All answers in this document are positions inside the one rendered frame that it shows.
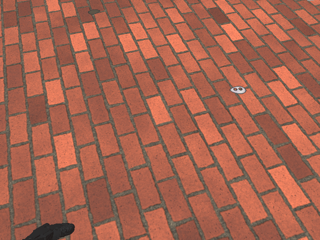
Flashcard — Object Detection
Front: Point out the robot left hand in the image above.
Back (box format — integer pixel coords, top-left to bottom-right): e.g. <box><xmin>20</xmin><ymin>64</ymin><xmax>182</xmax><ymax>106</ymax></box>
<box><xmin>22</xmin><ymin>223</ymin><xmax>75</xmax><ymax>240</ymax></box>

